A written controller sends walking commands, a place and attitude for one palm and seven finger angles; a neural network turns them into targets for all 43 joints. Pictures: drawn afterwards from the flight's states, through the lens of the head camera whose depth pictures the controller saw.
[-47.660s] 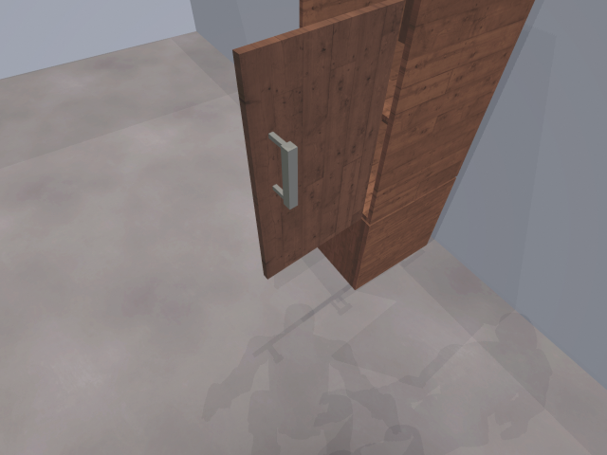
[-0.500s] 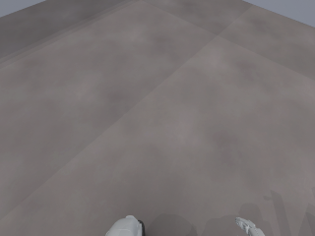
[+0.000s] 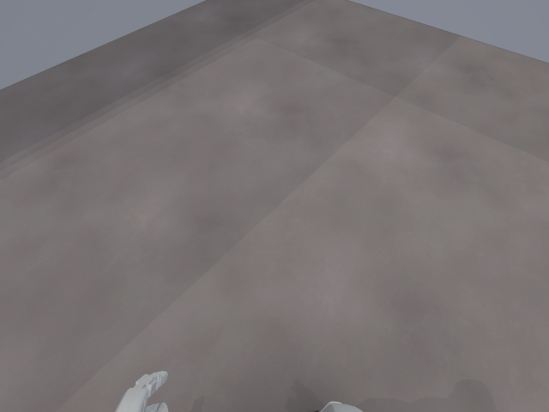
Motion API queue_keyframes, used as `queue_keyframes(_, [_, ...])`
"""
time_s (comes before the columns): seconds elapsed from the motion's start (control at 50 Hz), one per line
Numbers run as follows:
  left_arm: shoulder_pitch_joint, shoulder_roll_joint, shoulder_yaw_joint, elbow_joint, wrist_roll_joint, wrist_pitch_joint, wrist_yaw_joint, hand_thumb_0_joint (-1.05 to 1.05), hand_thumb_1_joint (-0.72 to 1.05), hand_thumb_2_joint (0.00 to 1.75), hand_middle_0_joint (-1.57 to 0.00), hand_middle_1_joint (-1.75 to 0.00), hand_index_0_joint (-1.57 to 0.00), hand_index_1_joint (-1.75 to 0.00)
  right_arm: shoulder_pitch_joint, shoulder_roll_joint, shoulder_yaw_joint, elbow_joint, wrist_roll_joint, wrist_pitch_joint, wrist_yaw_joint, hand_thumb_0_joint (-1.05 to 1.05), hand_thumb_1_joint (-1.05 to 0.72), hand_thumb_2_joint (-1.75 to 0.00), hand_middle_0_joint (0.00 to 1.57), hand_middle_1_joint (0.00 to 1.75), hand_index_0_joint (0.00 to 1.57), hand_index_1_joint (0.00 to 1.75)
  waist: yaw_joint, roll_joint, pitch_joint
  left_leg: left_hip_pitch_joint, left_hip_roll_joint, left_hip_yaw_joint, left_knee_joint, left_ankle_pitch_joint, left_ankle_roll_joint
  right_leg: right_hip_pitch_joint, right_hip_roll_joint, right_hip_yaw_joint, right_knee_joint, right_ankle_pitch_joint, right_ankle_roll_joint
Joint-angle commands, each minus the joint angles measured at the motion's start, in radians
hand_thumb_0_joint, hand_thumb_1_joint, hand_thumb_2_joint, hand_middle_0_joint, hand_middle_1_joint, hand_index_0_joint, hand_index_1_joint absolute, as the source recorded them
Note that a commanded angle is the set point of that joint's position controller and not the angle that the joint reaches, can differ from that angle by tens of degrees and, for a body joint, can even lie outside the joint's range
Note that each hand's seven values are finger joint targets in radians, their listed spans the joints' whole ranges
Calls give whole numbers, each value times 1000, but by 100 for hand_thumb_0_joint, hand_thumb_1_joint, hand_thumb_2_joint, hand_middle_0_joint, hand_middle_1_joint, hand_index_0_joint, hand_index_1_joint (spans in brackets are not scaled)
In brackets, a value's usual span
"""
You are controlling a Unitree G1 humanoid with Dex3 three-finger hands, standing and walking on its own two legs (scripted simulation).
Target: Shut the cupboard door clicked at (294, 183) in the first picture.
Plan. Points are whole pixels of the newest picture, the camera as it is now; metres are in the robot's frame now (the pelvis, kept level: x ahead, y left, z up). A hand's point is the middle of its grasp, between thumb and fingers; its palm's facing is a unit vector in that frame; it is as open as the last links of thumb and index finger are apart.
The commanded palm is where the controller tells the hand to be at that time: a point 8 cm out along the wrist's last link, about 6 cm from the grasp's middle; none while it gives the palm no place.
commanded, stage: turn to face it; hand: left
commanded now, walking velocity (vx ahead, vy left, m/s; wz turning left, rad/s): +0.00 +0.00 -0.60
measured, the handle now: out of the picture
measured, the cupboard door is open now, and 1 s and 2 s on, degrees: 34 34 34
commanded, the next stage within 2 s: none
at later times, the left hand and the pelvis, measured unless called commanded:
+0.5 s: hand (152, 378) +0.19 +0.22 -0.15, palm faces -0.18 -0.96 -0.20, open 7.3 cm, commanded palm none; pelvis +0.07 +0.03 +0.02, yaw -17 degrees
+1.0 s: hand (215, 319) +0.29 +0.13 -0.16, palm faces -0.53 -0.82 -0.22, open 7.4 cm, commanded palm none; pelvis +0.11 +0.01 +0.01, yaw -34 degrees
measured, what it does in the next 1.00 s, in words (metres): walks ahead, turning right: left foot, then right foot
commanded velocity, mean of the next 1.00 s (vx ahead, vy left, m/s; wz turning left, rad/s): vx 0.00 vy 0.00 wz -0.60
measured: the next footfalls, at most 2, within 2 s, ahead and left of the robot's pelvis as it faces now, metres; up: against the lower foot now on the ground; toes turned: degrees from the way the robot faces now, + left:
left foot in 0.32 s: +0.15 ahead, +0.14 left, +0.00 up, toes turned -9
right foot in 0.70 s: +0.07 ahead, -0.11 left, +0.00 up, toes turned -29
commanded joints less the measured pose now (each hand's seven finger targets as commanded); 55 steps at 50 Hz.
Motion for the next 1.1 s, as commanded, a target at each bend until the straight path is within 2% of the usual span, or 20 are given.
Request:
queue_keyframes(0.0, [227, 172, 52, 32, -5, 10, 35, 0, 90, 90, -20, -30, -20, -30, -18, -97, -26, -87, 8, -15, -13, 0, -90, -90, 20, 30, 20, 30, 71, -181, -174, -379, 53, -45, 454, -89, -40, 412, -337, 425, -233, 750, -252])
queue_keyframes(0.08, [127, 148, 58, 7, 0, 25, 36, 0, 90, 90, -20, -30, -20, -30, -42, -55, -19, -96, -1, 26, -3, 0, -90, -90, 20, 30, 20, 30, 13, -123, -160, -277, 73, -5, 306, 41, -71, 193, -223, 264, -265, 577, -171])
queue_keyframes(0.2, [106, 187, 83, -16, 4, 54, 23, 0, 90, 90, -20, -30, -20, -30, -104, -81, -29, -160, 1, 30, -6, 0, -90, -90, 20, 30, 20, 30, 23, -160, -151, -184, 41, 2, 31, 107, -77, 117, -174, 355, -258, 281, -144])
queue_keyframes(0.26, [67, 177, 86, -36, -5, 70, 17, 0, 90, 90, -20, -30, -20, -30, -46, -117, -34, -160, 4, 12, -13, 0, -90, -90, 20, 30, 20, 30, -20, -144, -145, 36, 46, -1, -239, 246, -75, -25, -114, 352, -188, 116, -71])
queue_keyframes(0.28, [76, 135, 76, -54, -12, 75, 14, 0, 90, 90, -20, -30, -20, -30, -22, -182, -42, -162, -3, 1, -19, 0, -90, -90, 20, 30, 20, 30, -27, 6, -147, 116, 178, -135, -370, 229, -34, -127, -19, 288, -84, -43, -25])
queue_keyframes(0.3, [87, 91, 68, -75, -19, 77, 1, 0, 90, 90, -20, -30, -20, -30, -14, -279, -60, -181, -18, 2, -22, 0, -90, -90, 20, 30, 20, 30, -28, 268, -129, 114, 417, -382, -463, 256, 77, -224, 100, 128, 129, -302, 37])
queue_keyframes(0.32, [72, 123, 68, -91, -10, 73, -3, 0, 90, 90, -20, -30, -20, -30, -31, -289, -61, -204, -17, 9, -19, 0, -90, -90, 20, 30, 20, 30, -26, 210, -98, 4, 512, -430, -490, 221, 156, -198, 41, 102, 296, -382, 48])
queue_keyframes(0.42, [107, 123, 76, -52, -7, 95, -30, 0, 90, 90, -20, -30, -20, -30, -164, -220, -34, -240, -17, 6, -26, 0, -90, -90, 20, 30, 20, 30, 42, 152, -120, 34, 350, -61, -395, 654, 116, -168, -17, 50, 484, -234, 87])
queue_keyframes(0.56, [23, 113, 59, -100, -3, 97, -34, 0, 90, 90, -20, -30, -20, -30, -97, -259, -59, -210, -19, 19, -11, 0, -90, -90, 20, 30, 20, 30, -1, 180, -114, 53, 372, 37, -333, 669, 101, -33, 4, -31, 177, -205, 72])
queue_keyframes(0.62, [84, 141, 63, -93, -2, 87, -32, 0, 90, 90, -20, -30, -20, -30, -120, -271, -67, -213, -12, 26, -4, 0, -90, -90, 20, 30, 20, 30, 38, 146, -129, -14, 350, 90, -202, 620, 40, 139, 24, -53, -47, -35, 47])
queue_keyframes(0.64, [143, 174, 73, -76, 1, 80, -29, 0, 90, 90, -20, -30, -20, -30, -135, -262, -69, -221, -7, 26, -1, 0, -90, -90, 20, 30, 20, 30, 73, 85, -151, -97, 307, 128, -85, 524, -7, 268, -11, -4, -157, 88, 24])
queue_keyframes(0.66, [199, 286, 92, -64, 11, 69, -15, 0, 90, 90, -20, -30, -20, -30, -142, -194, -56, -253, 3, 28, 5, 0, -90, -90, 20, 30, 20, 30, 99, -206, -189, -321, 180, 211, 139, 175, -74, 447, -241, 296, -243, 327, -62])
queue_keyframes(0.68, [248, 342, 97, -49, -2, 68, -3, 0, 90, 90, -20, -30, -20, -30, -203, -178, -43, -292, 2, 37, 1, 0, -90, -90, 20, 30, 20, 30, 132, -280, -168, -444, 92, 112, 343, -187, -97, 406, -396, 461, -246, 598, -191])
queue_keyframes(0.7, [238, 325, 99, -54, -3, 70, 10, 0, 90, 90, -20, -30, -20, -30, -232, -180, -42, -292, 1, 43, -10, 0, -90, -90, 20, 30, 20, 30, 123, -228, -159, -499, 109, -4, 446, -146, -90, 388, -368, 470, -239, 575, -224])
queue_keyframes(0.8, [39, 258, 78, -116, 4, 74, 18, 0, 90, 90, -20, -30, -20, -30, -163, -176, -39, -247, 0, 47, 2, 0, -90, -90, 20, 30, 20, 30, 27, -169, -152, -352, 117, 0, 319, 41, -113, 216, -225, 287, -219, 388, -156])
queue_keyframes(0.94, [11, 263, 88, -113, 0, 88, 8, 0, 90, 90, -20, -30, -20, -30, -72, -168, -34, -238, 6, 29, -4, 0, -90, -90, 20, 30, 20, 30, -2, -179, -141, -141, 57, 28, -134, 169, -96, 124, -161, 370, -159, 256, -105])
queue_keyframes(0.96, [-3, 245, 83, -116, -8, 92, 7, 0, 90, 90, -20, -30, -20, -30, -29, -184, -35, -224, 5, 20, -7, 0, -90, -90, 20, 30, 20, 30, -23, -154, -152, -33, 68, 21, -271, 258, -90, 62, -123, 345, -111, 205, -63])
queue_keyframes(1.0, [38, 141, 61, -148, -21, 96, -9, 0, 90, 90, -20, -30, -20, -30, 6, -346, -61, -233, -17, 7, -14, 0, -90, -90, 20, 30, 20, 30, -18, 293, -177, 116, 459, -368, -451, 408, 83, -186, 85, 107, 246, -345, 50])
queue_keyframes(1.02, [2, 174, 60, -160, -8, 92, -12, 0, 90, 90, -20, -30, -20, -30, 12, -345, -57, -242, -18, 8, -16, 0, -90, -90, 20, 30, 20, 30, -31, 232, -156, 46, 523, -408, -438, 459, 152, -180, 44, 116, 424, -419, 55])
queue_keyframes(1.08, [2, 160, 70, -123, -9, 99, -32, 0, 90, 90, -20, -30, -20, -30, -104, -280, -41, -265, -23, 9, -22, 0, -90, -90, 20, 30, 20, 30, 24, 171, -123, 9, 399, -160, -392, 629, 126, -166, -8, 84, 538, -316, 80])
